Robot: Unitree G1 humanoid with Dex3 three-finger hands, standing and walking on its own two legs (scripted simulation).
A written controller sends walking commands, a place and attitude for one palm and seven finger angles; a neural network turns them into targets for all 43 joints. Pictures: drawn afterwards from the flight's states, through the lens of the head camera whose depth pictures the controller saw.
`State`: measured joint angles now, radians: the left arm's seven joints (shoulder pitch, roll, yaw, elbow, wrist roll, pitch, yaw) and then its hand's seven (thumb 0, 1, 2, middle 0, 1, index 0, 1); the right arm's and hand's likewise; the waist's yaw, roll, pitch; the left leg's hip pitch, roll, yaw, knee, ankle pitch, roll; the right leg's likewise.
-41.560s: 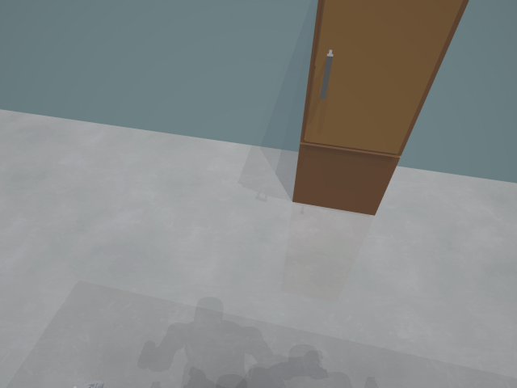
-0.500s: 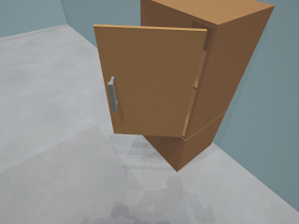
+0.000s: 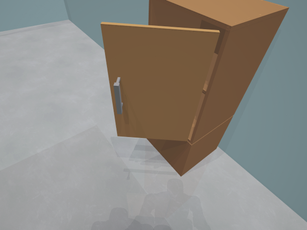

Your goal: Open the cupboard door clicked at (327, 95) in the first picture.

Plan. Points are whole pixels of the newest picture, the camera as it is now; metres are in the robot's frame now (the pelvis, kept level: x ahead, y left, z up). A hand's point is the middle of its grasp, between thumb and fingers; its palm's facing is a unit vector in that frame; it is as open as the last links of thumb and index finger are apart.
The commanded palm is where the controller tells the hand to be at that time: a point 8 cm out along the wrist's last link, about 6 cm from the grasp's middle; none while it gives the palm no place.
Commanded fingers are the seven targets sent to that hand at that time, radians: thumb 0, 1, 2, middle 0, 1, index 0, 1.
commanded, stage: shuffle to correct the standing spot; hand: left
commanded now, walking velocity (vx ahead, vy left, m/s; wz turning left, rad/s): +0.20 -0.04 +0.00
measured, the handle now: (119, 96) +0.62 +0.19 -0.03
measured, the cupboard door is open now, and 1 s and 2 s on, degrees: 49 49 49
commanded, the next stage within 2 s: come to a stop and stand still in 0.22 s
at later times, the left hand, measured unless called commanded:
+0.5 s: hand out of the picture +0.09 +0.16 -0.18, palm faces -0.03 -0.98 -0.20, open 7.3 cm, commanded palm none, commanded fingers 0.00 0.90 0.90 -0.20 -0.30 -0.20 -0.30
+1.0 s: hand out of the picture +0.11 +0.20 -0.18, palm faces -0.02 -0.97 -0.22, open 7.3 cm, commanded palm none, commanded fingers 0.00 0.90 0.90 -0.20 -0.30 -0.20 -0.30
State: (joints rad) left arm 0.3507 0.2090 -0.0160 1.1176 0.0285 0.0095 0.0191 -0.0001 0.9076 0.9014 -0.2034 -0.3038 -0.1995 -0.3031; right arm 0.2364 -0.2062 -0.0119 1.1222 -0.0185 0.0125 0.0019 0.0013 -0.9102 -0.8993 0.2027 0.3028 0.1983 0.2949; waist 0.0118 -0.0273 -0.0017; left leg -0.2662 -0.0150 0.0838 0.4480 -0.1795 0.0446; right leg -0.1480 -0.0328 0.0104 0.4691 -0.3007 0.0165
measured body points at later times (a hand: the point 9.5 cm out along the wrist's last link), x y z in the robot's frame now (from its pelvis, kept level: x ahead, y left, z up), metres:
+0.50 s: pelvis +0.07 -0.01 +0.00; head +0.08 -0.01 +0.44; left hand +0.10 +0.21 -0.17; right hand +0.00 -0.21 -0.16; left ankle +0.06 +0.09 -0.74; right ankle +0.11 -0.14 -0.73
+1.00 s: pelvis +0.06 +0.02 -0.01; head +0.05 +0.02 +0.44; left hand +0.11 +0.25 -0.16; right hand +0.11 -0.22 -0.15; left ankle +0.06 +0.09 -0.74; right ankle +0.12 -0.14 -0.74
